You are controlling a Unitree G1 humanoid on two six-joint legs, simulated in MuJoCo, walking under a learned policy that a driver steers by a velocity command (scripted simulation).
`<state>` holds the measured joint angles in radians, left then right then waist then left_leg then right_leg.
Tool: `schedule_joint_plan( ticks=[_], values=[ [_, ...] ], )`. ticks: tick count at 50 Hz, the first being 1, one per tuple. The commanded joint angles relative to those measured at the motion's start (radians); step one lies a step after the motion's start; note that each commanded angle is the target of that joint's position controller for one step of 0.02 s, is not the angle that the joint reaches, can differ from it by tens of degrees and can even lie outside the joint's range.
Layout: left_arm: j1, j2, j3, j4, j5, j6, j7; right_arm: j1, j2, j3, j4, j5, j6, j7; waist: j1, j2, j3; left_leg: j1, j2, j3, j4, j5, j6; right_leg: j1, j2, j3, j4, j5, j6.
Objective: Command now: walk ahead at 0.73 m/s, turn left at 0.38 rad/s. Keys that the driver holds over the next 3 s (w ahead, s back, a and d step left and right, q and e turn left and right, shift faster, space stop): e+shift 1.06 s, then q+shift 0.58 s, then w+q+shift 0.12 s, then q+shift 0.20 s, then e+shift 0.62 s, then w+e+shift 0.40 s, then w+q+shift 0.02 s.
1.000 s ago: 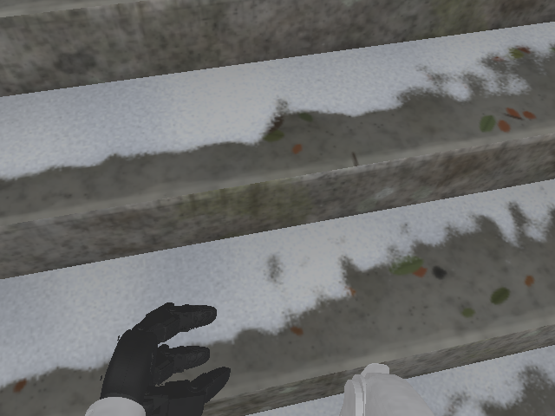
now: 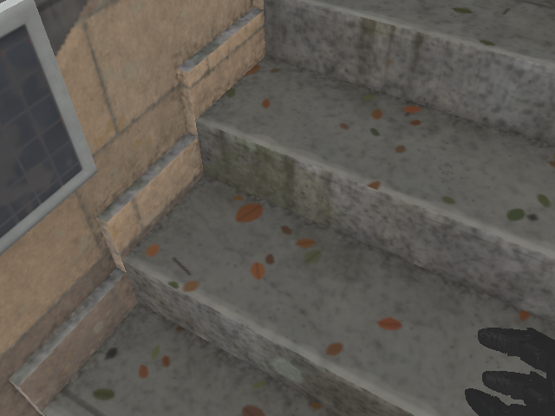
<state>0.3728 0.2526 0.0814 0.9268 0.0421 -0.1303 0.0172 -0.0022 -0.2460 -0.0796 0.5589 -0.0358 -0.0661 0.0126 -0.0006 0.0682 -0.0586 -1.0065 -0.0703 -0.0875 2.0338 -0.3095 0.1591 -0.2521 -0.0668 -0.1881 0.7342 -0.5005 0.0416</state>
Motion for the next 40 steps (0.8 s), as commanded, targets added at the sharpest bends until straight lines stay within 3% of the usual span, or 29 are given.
schedule_joint_plan(
  ticks=[1,3,4,5,6,7,8,9,10,11,12,13,14,15,16,18,20,23,26,28,30,32,33,35,36,37,38,39,40],
  values=[
    [-0.043,-0.065,-0.043,0.022,0.004,-0.053,-0.017,-0.138,0.109,0.073,-0.149,0.000,0.029,-0.021,-0.037,-0.124,0.259,-0.147,-0.019,0.051,-0.219,-0.232,-0.011,-0.079,-0.138,0.112,-0.599,0.903,-0.111],
    [0.117,0.005,-0.035,0.101,-0.013,-0.053,-0.001,-0.225,0.118,0.084,-0.211,-0.012,0.015,-0.024,0.005,-0.204,0.248,-0.344,0.023,0.111,-0.225,-0.416,-0.017,0.195,-0.192,0.103,-0.657,1.142,-0.157],
    [0.153,0.053,-0.042,0.166,0.058,0.018,-0.065,-0.450,0.048,0.149,-0.382,-0.030,0.097,0.034,-0.122,-0.052,-0.267,-0.359,0.016,0.070,-0.529,-0.337,0.041,0.364,-0.097,0.220,-0.408,1.159,-0.224],
    [-0.005,0.078,-0.010,0.032,-0.052,0.012,-0.003,-0.150,0.176,0.146,-0.231,-0.012,0.040,0.018,-0.077,-0.181,0.041,0.327,0.094,0.254,-0.898,-0.058,-0.003,-0.033,-0.106,0.051,-0.726,1.165,-0.205],
    [0.065,0.195,-0.021,0.141,0.076,0.025,-0.153,-0.317,0.060,0.185,-0.296,0.045,0.131,0.069,-0.249,-0.153,-0.341,0.837,-0.088,0.202,-0.842,0.171,-0.037,-0.436,-0.084,0.186,-0.626,1.868,-0.291],
    [-0.193,0.438,0.076,0.025,0.008,-0.007,-0.206,0.086,0.017,0.124,-0.193,0.091,0.164,0.094,-0.422,-0.311,-0.326,1.043,-0.092,0.138,-1.063,0.335,-0.048,-0.314,-0.200,0.165,-0.403,1.961,-0.229],
    [-0.237,0.345,0.062,-0.028,0.012,-0.023,-0.213,0.355,-0.124,0.078,-0.034,0.060,0.166,0.048,-0.470,-0.091,-0.469,1.281,-0.030,0.078,-1.187,0.601,0.030,-0.433,-0.198,0.212,-0.100,1.808,-0.168],
    [0.186,0.110,0.005,0.022,0.030,-0.027,-0.258,0.615,-0.172,0.076,0.118,0.016,0.142,0.040,-0.276,0.327,-0.851,1.612,0.348,-0.529,-1.297,1.164,0.327,-0.491,0.001,0.293,0.420,0.331,-0.089],
    [0.292,0.143,0.022,0.066,-0.012,-0.005,-0.218,0.753,-0.215,0.035,0.200,-0.027,0.119,0.043,-0.283,0.131,-0.709,1.346,0.484,-0.827,-1.457,1.226,0.416,-0.416,0.124,0.496,0.945,0.353,-0.115],
    [0.218,0.109,0.023,0.043,-0.024,0.003,-0.186,0.640,-0.248,0.018,0.287,-0.035,0.061,0.032,-0.195,0.115,-0.371,1.135,0.449,-0.631,-1.482,1.091,0.324,-0.624,0.151,0.480,1.222,0.397,-0.099],
    [0.201,0.032,0.013,0.036,-0.008,0.015,-0.143,0.313,-0.139,0.056,0.266,0.006,0.028,0.038,-0.052,0.112,-0.301,0.921,0.409,-0.431,-1.503,0.887,0.252,-0.663,0.107,0.448,1.294,0.384,-0.115],
    [0.199,-0.038,-0.010,0.035,0.011,0.021,-0.101,0.124,0.000,0.095,0.256,0.023,0.007,0.034,0.013,0.013,-0.258,0.806,0.388,-0.288,-1.493,0.817,0.193,-0.689,0.067,0.424,1.292,0.368,-0.120],
    [0.151,-0.119,-0.043,0.033,0.014,0.049,-0.088,0.012,0.124,0.130,0.250,0.025,0.006,0.038,0.064,-0.072,-0.216,0.683,0.341,-0.188,-1.548,0.719,0.137,-0.654,0.020,0.404,1.269,0.363,-0.135],
    [0.123,-0.132,-0.047,0.018,0.011,0.070,-0.081,-0.028,0.193,0.143,0.257,-0.001,-0.004,0.037,0.109,-0.124,-0.179,0.616,0.321,-0.080,-1.580,0.697,0.106,-0.655,-0.004,0.370,1.197,0.335,-0.131],
    [0.075,-0.138,-0.054,-0.006,-0.005,0.078,-0.088,0.007,0.203,0.133,0.276,-0.025,-0.014,0.017,0.117,-0.120,-0.174,0.595,0.331,-0.011,-1.602,0.735,0.095,-0.664,-0.020,0.338,1.185,0.307,-0.134],
    [0.015,-0.101,-0.053,-0.057,-0.026,0.090,-0.108,0.002,0.125,0.092,0.259,-0.037,-0.037,-0.019,0.125,-0.060,-0.145,0.547,0.299,0.135,-1.675,0.558,0.103,-0.669,-0.035,0.285,1.176,0.249,-0.100],
    [-0.042,-0.101,-0.059,-0.075,-0.053,0.079,-0.127,0.008,0.015,0.060,0.241,-0.065,-0.043,-0.030,0.098,0.033,-0.128,0.517,0.319,0.188,-1.740,0.532,0.139,-0.672,0.019,0.217,1.418,0.187,-0.088],
    [-0.130,-0.054,-0.066,-0.135,-0.057,0.078,-0.097,0.025,-0.013,0.059,0.249,-0.046,-0.056,-0.019,0.091,-0.002,-0.078,0.668,0.432,0.159,-1.788,0.545,0.156,-0.863,-0.008,0.305,1.471,0.117,-0.103],
    [-0.230,-0.020,-0.075,-0.185,-0.041,0.079,-0.067,0.155,-0.088,0.037,0.276,-0.054,-0.061,-0.027,0.031,-0.055,-0.113,0.943,0.462,0.199,-1.761,0.607,0.153,-1.009,-0.040,0.318,1.422,0.114,-0.067],
    [-0.313,-0.024,-0.080,-0.213,-0.027,0.082,-0.064,0.229,-0.105,0.027,0.294,-0.058,-0.057,-0.034,-0.005,-0.014,-0.086,1.041,0.456,0.240,-1.768,0.565,0.130,-1.063,-0.047,0.271,1.360,0.076,-0.052],
    [-0.394,-0.059,-0.102,-0.251,-0.007,0.093,-0.085,0.294,-0.115,0.016,0.328,-0.056,-0.053,-0.043,-0.036,-0.021,-0.056,1.134,0.498,0.250,-1.783,0.539,0.123,-1.112,-0.083,0.263,1.225,0.079,-0.077],
    [-0.415,-0.072,-0.110,-0.267,0.009,0.098,-0.106,0.234,-0.142,-0.004,0.327,-0.073,-0.050,-0.049,-0.007,-0.035,-0.059,1.128,0.484,0.306,-1.793,0.502,0.082,-1.017,-0.120,0.245,0.981,0.105,-0.102],
    [-0.435,-0.052,-0.116,-0.291,-0.004,0.103,-0.110,0.216,-0.160,-0.016,0.336,-0.065,-0.037,-0.021,0.021,-0.031,-0.054,1.087,0.499,0.315,-1.807,0.421,0.089,-0.958,-0.121,0.242,0.767,-0.035,-0.088],
    [-0.375,-0.064,-0.116,-0.280,-0.018,0.121,-0.099,0.146,-0.170,-0.026,0.294,-0.088,-0.045,0.008,0.049,0.068,-0.068,1.004,0.511,0.363,-1.809,0.423,0.095,-0.754,-0.081,0.166,0.617,-0.082,-0.095],
    [-0.361,-0.049,-0.127,-0.259,-0.040,0.112,-0.108,0.174,-0.212,-0.053,0.291,-0.045,-0.055,0.017,0.030,0.038,-0.036,1.108,0.531,0.366,-1.758,0.529,0.109,-0.782,0.029,0.094,0.416,-0.353,-0.084],
    [-0.338,-0.034,-0.128,-0.212,-0.071,0.095,-0.092,0.225,-0.182,-0.044,0.289,-0.063,-0.055,0.015,-0.013,-0.063,-0.046,1.171,0.487,0.390,-1.655,0.807,0.062,-0.731,0.047,0.075,0.329,0.067,-0.124],
    [-0.291,-0.004,-0.113,-0.184,-0.084,0.078,-0.065,0.281,-0.170,-0.039,0.295,-0.089,-0.061,0.019,-0.013,-0.039,-0.174,1.089,0.401,0.443,-1.543,0.951,-0.017,-0.525,0.044,0.145,0.364,0.308,-0.163],
    [-0.213,0.050,-0.085,-0.173,-0.091,0.076,-0.047,0.154,-0.192,-0.043,0.244,-0.072,-0.071,0.012,0.070,-0.016,-0.222,0.909,0.324,0.447,-1.477,0.879,-0.056,-0.312,0.067,0.216,0.302,0.376,-0.202],
    [-0.027,0.133,-0.043,-0.116,-0.058,0.058,-0.027,-0.028,-0.160,-0.040,0.152,-0.062,-0.072,-0.002,0.160,-0.151,-0.244,0.608,0.212,0.427,-1.264,0.364,-0.107,0.027,0.069,0.359,0.182,0.570,-0.239]
  ],
)
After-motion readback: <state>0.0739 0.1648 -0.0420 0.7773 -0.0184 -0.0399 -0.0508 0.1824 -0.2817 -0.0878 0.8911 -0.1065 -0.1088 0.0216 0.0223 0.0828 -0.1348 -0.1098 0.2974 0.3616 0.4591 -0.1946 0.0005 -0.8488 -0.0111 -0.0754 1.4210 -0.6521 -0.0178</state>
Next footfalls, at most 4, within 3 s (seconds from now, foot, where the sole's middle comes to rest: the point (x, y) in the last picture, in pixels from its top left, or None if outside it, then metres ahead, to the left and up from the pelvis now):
0.14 left None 0.37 0.11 -0.57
0.70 right None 0.36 -0.23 -0.41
1.20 left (334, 317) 0.57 -0.07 -0.41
1.72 right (441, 383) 0.44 -0.24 -0.41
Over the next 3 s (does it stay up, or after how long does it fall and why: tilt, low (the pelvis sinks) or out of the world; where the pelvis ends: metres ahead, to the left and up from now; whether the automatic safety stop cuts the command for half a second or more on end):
stays up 0.77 -0.23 0.51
